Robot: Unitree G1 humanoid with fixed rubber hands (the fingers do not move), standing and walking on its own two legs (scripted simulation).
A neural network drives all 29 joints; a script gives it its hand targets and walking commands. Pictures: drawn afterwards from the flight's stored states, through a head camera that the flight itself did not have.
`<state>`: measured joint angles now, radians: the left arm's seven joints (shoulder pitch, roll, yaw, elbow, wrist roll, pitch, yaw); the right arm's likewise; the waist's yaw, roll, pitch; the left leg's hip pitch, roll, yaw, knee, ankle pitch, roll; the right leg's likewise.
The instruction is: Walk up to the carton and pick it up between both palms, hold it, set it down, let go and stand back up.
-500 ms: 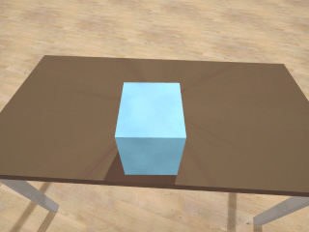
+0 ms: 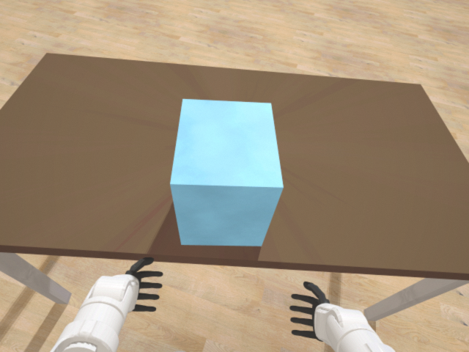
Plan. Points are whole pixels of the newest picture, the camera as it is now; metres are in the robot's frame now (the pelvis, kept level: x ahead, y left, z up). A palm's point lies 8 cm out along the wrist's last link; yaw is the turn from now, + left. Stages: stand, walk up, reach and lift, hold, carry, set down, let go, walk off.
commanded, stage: reach and lift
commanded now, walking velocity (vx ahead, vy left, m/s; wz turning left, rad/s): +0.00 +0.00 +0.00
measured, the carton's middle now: (224, 176) +0.44 +0.02 +0.01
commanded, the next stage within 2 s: none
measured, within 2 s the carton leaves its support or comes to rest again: neither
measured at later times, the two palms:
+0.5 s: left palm (121, 303) +0.21 +0.19 -0.07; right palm (342, 327) +0.18 -0.19 -0.07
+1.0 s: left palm (111, 333) +0.17 +0.20 -0.06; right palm out of the picture +0.14 -0.18 -0.05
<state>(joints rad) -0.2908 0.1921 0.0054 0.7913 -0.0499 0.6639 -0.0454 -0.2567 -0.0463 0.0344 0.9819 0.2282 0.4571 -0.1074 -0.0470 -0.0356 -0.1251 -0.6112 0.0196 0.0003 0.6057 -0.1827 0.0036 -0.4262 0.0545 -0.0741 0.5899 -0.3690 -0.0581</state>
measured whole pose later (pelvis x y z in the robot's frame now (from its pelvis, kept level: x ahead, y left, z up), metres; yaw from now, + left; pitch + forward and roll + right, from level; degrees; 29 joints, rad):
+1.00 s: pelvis -0.01 +0.03 +0.02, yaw -4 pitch +4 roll +0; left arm 0.22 0.10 -0.11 0.35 -0.05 0.22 0.14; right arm 0.23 -0.14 -0.01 0.51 0.10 0.04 0.02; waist 0.03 -0.05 -0.02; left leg -0.31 -0.01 0.09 0.34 -0.09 0.04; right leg -0.18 0.02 0.04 0.37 -0.25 -0.01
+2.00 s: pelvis +0.01 +0.02 +0.02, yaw -3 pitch +2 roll +1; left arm 0.14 0.09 -0.04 0.48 -0.04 -0.28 0.09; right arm 0.08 -0.09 0.06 0.69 0.16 -0.46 -0.08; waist 0.03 -0.06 -0.02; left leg -0.27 -0.03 0.07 0.38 -0.14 0.03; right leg -0.14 0.01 0.02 0.43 -0.32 -0.02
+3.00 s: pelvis +0.00 +0.01 +0.02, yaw -4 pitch +4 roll +1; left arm -0.45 0.15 0.14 0.67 -0.09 0.11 0.08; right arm -0.47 -0.11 0.05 0.73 0.18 0.03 -0.21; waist 0.04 -0.03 -0.04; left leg -0.26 0.00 0.08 0.24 -0.05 0.02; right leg -0.15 0.04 0.03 0.33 -0.24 -0.04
